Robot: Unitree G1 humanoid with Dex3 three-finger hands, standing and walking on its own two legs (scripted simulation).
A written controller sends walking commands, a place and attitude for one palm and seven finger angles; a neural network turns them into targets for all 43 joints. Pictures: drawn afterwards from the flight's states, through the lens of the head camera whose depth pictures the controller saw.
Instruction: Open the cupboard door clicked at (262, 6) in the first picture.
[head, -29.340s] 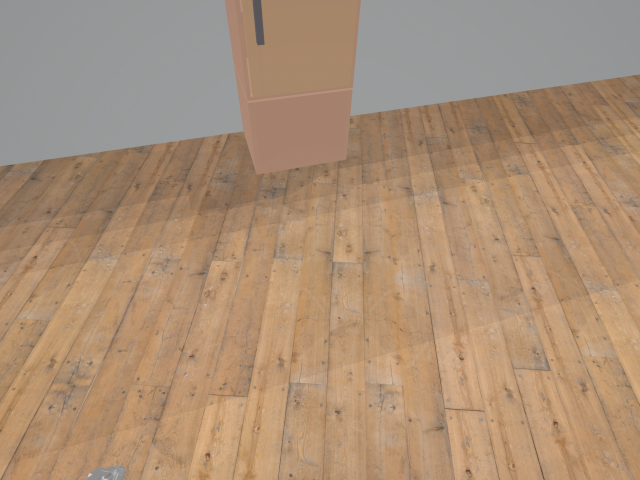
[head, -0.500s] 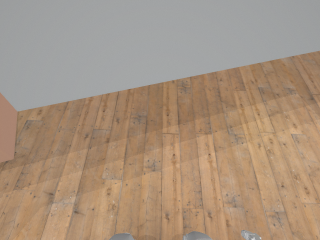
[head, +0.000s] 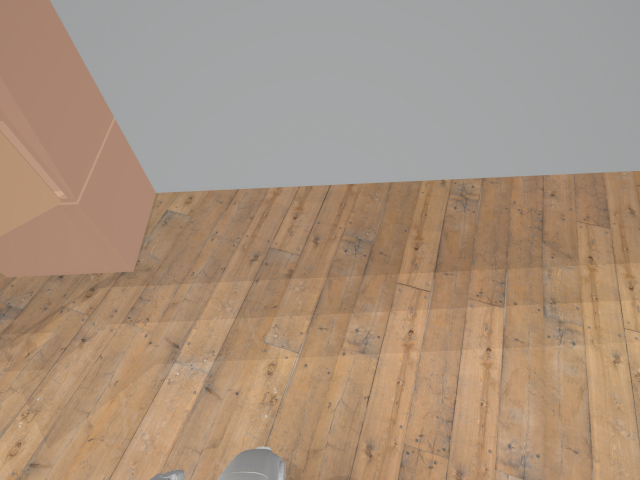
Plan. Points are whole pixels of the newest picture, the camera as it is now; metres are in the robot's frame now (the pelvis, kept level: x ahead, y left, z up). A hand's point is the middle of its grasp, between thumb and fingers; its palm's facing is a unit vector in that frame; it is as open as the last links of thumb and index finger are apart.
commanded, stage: turn to face it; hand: left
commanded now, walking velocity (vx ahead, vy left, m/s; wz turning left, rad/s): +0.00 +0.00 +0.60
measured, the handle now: out of the picture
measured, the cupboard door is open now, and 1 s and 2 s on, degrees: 42 42 42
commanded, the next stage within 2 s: take the last steps up to it in 1.30 s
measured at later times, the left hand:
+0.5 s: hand out of the picture +0.07 +0.23 -0.16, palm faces +0.29 -0.91 -0.29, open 7.4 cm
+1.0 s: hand out of the picture -0.07 +0.20 -0.19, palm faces +0.60 -0.77 -0.24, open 7.4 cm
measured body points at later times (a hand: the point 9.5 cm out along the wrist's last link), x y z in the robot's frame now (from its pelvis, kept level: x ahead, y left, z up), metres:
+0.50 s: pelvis +0.02 -0.01 -0.01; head +0.08 -0.01 +0.44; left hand +0.06 +0.28 -0.13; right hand +0.16 -0.23 -0.16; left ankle +0.00 +0.13 -0.74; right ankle +0.05 -0.13 -0.74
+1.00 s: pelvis +0.03 +0.00 -0.01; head +0.06 +0.06 +0.43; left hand -0.10 +0.24 -0.17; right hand +0.28 -0.13 -0.14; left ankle -0.03 +0.09 -0.74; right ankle +0.06 -0.14 -0.69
